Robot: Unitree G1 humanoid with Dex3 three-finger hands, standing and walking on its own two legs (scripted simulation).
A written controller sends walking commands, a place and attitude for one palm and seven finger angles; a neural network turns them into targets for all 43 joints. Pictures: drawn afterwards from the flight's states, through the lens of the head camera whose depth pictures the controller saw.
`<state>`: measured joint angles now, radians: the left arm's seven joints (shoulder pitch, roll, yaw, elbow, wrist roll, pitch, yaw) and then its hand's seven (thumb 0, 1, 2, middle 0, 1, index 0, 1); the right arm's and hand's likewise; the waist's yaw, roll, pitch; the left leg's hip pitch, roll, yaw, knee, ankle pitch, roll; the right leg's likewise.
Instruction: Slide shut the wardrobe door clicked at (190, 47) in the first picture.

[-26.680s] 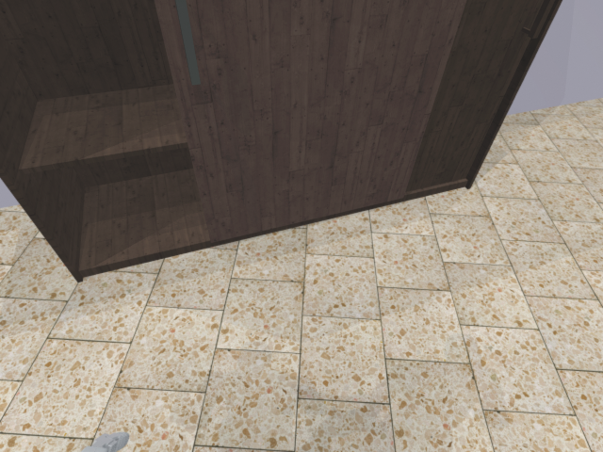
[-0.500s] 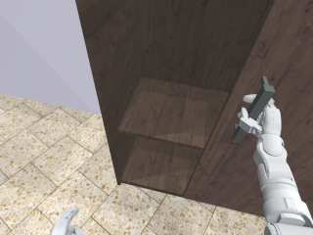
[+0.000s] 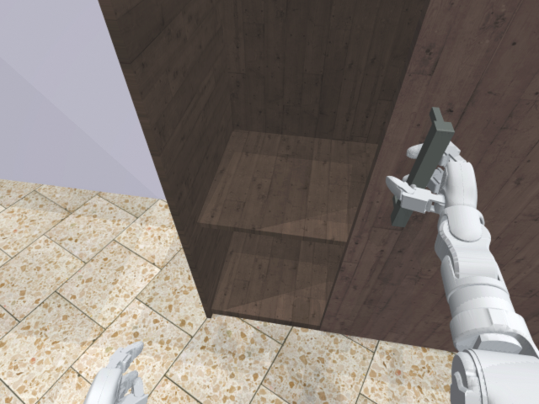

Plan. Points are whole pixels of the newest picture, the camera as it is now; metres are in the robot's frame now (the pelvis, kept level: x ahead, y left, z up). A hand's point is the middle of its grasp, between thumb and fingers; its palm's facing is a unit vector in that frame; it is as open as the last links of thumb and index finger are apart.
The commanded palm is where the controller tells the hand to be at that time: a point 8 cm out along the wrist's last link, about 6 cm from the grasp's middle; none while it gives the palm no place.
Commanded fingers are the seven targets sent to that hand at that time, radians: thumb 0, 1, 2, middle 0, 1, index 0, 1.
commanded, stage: loosen the grip on the handle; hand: right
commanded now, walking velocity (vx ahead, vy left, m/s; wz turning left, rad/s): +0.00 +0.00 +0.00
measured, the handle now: (415, 171) +0.47 -0.20 +0.11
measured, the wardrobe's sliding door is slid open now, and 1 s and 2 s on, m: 0.41 0.41 0.41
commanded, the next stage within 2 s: slip the hand off the handle in 0.36 s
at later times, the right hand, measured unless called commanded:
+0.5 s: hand (405, 191) +0.42 -0.17 +0.11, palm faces +0.18 +0.97 -0.17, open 14.3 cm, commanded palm +0.39 -0.23 +0.11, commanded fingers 0.00 0.55 -0.20 0.25 1.15 0.25 1.15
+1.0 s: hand (433, 195) +0.43 -0.22 +0.10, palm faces +0.17 +0.97 -0.18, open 13.9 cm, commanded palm +0.39 -0.29 +0.11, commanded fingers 0.00 0.55 -0.20 0.25 1.15 0.25 1.15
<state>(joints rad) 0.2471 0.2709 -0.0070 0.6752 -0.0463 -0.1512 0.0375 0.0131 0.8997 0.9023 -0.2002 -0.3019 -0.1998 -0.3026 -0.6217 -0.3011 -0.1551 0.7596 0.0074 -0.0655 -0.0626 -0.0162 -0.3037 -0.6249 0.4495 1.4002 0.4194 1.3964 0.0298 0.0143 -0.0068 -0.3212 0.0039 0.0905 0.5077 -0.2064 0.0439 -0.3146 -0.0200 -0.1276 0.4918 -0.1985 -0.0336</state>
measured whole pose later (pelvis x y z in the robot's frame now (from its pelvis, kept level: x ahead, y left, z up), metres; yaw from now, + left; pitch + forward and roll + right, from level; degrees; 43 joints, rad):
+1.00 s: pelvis +0.02 +0.00 -0.01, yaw -1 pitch +4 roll +1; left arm 0.28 0.26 -0.03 0.69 -0.04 -0.07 0.05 0.01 0.90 0.90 -0.20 -0.30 -0.20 -0.30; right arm -0.53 -0.37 -0.23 0.75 0.05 -0.16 0.05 -0.01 0.54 -0.20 0.36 1.21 0.39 1.22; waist 0.04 -0.01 -0.05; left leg -0.39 0.00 0.11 0.58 -0.26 0.04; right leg -0.41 -0.03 -0.10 0.61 -0.27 -0.03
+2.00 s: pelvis +0.03 -0.01 +0.00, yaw -3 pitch -1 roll +1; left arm 0.21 0.23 -0.08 0.68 -0.06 -0.24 0.09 0.02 0.90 0.90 -0.20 -0.30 -0.20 -0.30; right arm -0.01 -0.32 -0.26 0.15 0.32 -0.07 0.25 -0.01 0.54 -0.20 0.25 1.15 0.25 1.15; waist -0.05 -0.03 -0.04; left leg -0.25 0.00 0.14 0.54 -0.28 0.03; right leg -0.29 -0.02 -0.06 0.60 -0.29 -0.03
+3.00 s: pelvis +0.05 -0.03 +0.01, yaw -1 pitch -5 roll +2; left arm 0.21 0.22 -0.02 0.64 0.00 -0.13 0.02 0.02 0.90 0.90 -0.20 -0.30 -0.20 -0.30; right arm 0.46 -0.36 -0.29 -0.37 0.09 -0.09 -0.09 0.01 -0.48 -0.70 0.22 0.55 0.22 0.54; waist -0.07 -0.05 0.00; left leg -0.06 0.01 0.10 0.36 -0.22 0.00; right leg -0.10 0.01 -0.10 0.43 -0.26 -0.06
